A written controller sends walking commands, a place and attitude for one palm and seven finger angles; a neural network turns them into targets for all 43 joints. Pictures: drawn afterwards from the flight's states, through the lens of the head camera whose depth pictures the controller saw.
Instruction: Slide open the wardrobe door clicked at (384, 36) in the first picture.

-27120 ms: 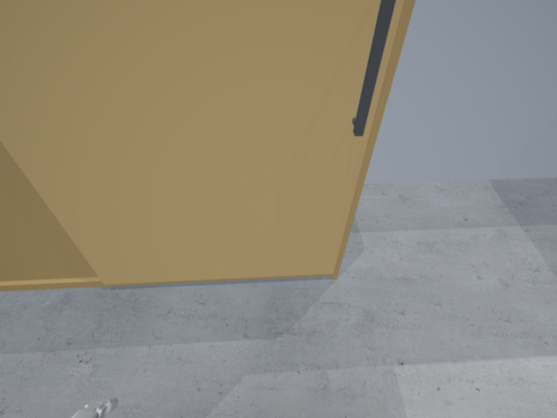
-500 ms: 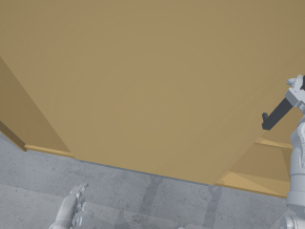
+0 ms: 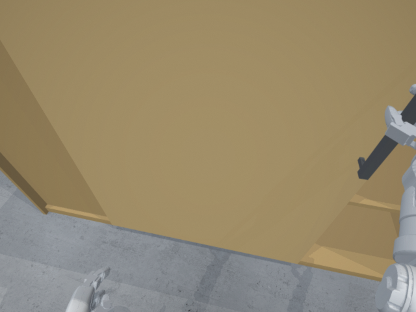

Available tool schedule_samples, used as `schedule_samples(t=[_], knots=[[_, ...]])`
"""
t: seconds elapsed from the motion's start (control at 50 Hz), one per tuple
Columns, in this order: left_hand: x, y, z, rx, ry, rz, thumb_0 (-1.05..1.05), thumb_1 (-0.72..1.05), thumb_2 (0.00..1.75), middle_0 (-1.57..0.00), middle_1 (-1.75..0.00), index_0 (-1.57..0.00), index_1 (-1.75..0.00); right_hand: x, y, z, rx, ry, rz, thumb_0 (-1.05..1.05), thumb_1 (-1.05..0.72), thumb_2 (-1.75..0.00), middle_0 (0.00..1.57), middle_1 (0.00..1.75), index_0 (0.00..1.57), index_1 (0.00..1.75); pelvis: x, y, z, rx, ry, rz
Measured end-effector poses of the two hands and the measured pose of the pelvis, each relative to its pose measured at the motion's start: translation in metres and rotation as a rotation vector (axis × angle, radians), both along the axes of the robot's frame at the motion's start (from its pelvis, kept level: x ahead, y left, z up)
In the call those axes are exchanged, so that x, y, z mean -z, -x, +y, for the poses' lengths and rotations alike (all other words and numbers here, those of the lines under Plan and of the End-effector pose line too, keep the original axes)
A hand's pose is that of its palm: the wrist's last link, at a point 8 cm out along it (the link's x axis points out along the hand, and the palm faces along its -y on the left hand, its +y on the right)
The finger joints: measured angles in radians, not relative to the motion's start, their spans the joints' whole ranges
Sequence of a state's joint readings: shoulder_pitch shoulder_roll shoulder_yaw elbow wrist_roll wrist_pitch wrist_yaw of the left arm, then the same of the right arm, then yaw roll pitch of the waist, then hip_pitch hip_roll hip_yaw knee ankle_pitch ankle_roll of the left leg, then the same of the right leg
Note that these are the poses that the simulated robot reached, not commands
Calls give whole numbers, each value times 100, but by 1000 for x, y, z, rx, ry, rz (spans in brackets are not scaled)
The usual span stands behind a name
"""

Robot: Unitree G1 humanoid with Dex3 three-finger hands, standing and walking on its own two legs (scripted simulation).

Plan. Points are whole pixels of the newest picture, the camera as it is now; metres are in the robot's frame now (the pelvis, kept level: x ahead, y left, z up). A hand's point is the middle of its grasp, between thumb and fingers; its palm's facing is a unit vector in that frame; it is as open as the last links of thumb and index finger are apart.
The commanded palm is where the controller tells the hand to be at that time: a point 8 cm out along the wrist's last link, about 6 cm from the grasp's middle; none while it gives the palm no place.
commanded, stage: loosen the grip on the handle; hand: right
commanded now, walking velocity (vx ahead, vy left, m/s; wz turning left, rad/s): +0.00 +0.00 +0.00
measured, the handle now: (400, 117) +0.45 -0.33 +0.17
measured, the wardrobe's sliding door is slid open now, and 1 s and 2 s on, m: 0.49 0.49 0.49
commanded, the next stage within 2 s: slip the hand off the handle in 0.40 s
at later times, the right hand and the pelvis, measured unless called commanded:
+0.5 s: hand (399, 126) +0.41 -0.31 +0.18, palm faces +0.50 +0.85 -0.13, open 14.6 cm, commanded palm +0.36 -0.34 +0.18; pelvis +0.00 -0.02 +0.00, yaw +0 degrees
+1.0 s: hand out of the picture +0.37 -0.36 +0.18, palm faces +0.56 +0.82 -0.14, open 14.7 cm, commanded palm +0.33 -0.40 +0.18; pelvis +0.01 -0.01 +0.00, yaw -1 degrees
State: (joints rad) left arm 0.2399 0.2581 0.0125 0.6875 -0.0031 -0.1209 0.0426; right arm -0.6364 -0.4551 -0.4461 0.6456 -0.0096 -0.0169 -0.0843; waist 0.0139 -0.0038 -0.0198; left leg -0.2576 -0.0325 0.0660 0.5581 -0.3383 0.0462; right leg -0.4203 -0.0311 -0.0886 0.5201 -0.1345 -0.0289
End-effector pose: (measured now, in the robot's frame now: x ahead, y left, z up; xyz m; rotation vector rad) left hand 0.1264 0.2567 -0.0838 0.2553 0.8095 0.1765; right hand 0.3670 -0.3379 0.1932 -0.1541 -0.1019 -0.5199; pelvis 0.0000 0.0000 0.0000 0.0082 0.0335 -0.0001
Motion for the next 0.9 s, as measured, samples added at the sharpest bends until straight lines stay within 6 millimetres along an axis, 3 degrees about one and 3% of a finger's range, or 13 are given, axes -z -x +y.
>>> schedule_samples(t=[0.2,0.34,0.42,0.54,0.7,0.9], knots=[[8,48,2,-66,-39,84,1,91,90,-20,-30,-20,-30,5,2,1,2,51,-40,0,26,-35,39,131,22,124,4,15,-8,-1,-12,6],[17,67,-7,-90,-47,164,1,91,90,-20,-30,-20,-30,9,-1,-4,-8,53,-46,0,48,-24,34,125,27,122,4,9,-16,-2,-17,8],[18,59,-16,-78,-39,163,1,91,90,-20,-30,-20,-30,10,-2,-4,-8,49,-54,0,53,-22,34,124,27,119,3,3,-20,-2,-18,8],[15,29,-29,-51,-17,103,1,90,90,-20,-30,-20,-30,11,0,-5,-8,38,-48,-1,55,-20,33,122,26,116,1,-5,-24,-6,-17,6],[2,-11,-34,-22,-9,11,1,90,90,-20,-30,-20,-30,12,16,-30,53,31,-30,-1,55,-20,29,117,26,115,0,-12,-22,-10,-14,3],[1,-21,-25,6,-39,17,1,90,90,-20,-30,-20,-30,7,39,-52,58,35,-24,-1,56,-20,26,115,26,115,1,-11,-17,17,-18,-1]])
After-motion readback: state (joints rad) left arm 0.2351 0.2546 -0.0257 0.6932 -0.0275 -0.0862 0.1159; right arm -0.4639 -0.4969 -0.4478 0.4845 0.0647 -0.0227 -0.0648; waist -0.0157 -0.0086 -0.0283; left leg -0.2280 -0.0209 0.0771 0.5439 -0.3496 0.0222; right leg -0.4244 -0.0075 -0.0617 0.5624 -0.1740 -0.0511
